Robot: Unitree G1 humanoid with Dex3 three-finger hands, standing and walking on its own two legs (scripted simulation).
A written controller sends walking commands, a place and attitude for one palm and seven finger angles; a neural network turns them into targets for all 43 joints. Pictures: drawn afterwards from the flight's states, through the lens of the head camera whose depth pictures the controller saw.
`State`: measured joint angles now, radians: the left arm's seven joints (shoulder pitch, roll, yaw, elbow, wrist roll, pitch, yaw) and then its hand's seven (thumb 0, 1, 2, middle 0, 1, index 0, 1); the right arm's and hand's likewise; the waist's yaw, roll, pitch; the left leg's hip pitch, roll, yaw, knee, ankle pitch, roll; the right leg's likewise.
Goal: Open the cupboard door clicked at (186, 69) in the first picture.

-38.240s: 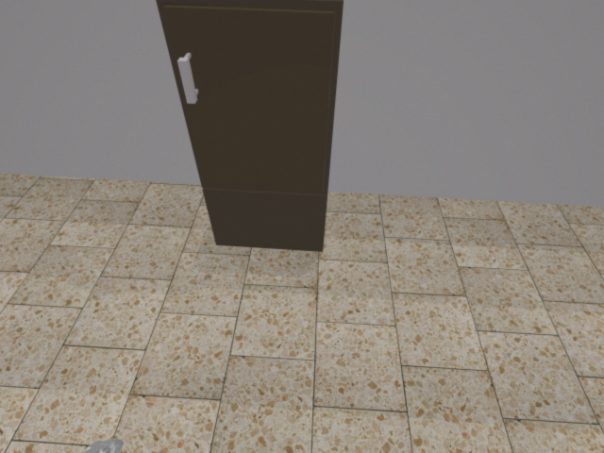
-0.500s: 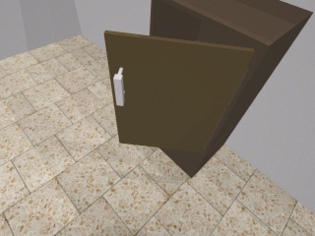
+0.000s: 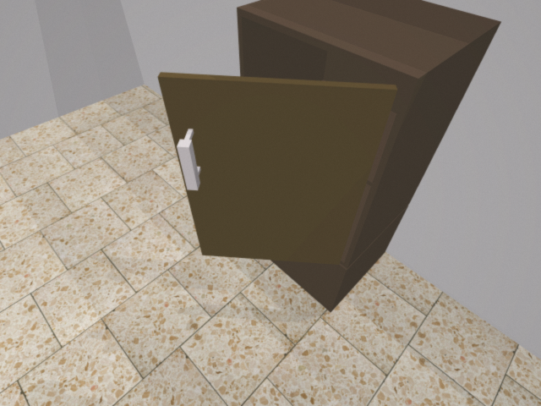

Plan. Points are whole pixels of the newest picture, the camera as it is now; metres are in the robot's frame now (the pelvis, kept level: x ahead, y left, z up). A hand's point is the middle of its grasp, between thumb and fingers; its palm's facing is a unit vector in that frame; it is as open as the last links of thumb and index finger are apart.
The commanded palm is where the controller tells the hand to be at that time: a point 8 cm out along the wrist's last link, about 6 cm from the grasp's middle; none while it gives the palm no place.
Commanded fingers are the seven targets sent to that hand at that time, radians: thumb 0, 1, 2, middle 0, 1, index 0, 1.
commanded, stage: come to a stop and stand still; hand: left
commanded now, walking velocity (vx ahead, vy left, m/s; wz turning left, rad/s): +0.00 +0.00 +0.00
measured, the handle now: (191, 159) +0.58 +0.19 +0.01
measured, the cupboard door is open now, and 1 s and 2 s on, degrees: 41 41 41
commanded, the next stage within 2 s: look again from close up in 0.94 s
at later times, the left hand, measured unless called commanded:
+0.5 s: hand out of the picture +0.02 +0.15 -0.18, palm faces +0.04 -0.99 -0.16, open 7.4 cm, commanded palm none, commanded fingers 0.00 0.90 0.90 -0.20 -0.30 -0.20 -0.30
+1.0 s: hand out of the picture +0.03 +0.17 -0.18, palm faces +0.03 -0.98 -0.18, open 7.4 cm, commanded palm none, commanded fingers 0.00 0.90 0.90 -0.20 -0.30 -0.20 -0.30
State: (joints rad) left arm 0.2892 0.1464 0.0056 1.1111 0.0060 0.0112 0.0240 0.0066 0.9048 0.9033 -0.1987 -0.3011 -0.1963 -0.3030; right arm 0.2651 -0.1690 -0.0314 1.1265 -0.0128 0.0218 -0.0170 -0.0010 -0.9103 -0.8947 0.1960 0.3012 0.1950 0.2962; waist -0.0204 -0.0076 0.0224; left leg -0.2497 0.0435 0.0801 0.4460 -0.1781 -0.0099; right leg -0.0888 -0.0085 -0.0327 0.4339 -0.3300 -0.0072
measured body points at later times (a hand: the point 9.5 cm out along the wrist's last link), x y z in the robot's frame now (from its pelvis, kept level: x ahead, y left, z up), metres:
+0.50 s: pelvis +0.03 -0.01 +0.00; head +0.05 +0.00 +0.45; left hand +0.02 +0.20 -0.17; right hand +0.03 -0.23 -0.16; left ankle +0.04 +0.13 -0.74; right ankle -0.06 -0.11 -0.74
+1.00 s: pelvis +0.04 +0.00 +0.00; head +0.06 +0.01 +0.45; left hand +0.03 +0.22 -0.16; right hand +0.05 -0.22 -0.15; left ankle +0.04 +0.13 -0.74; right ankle -0.06 -0.11 -0.74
